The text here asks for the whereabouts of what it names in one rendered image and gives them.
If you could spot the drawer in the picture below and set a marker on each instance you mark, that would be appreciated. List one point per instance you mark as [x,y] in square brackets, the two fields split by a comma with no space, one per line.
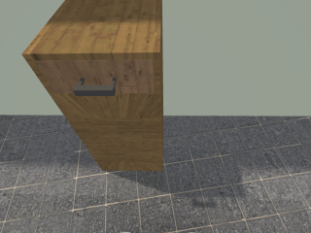
[133,75]

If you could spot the cabinet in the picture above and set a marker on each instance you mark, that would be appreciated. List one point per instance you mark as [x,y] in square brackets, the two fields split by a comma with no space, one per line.
[122,132]

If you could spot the handle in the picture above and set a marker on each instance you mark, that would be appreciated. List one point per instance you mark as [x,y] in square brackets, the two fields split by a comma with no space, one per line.
[82,89]

